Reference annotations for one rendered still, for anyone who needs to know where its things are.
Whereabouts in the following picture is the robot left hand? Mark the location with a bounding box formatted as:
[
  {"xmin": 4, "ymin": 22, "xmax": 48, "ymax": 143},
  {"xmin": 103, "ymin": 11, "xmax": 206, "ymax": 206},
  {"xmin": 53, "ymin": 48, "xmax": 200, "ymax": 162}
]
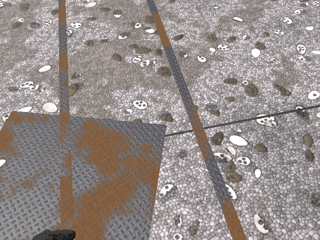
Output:
[{"xmin": 32, "ymin": 229, "xmax": 76, "ymax": 240}]

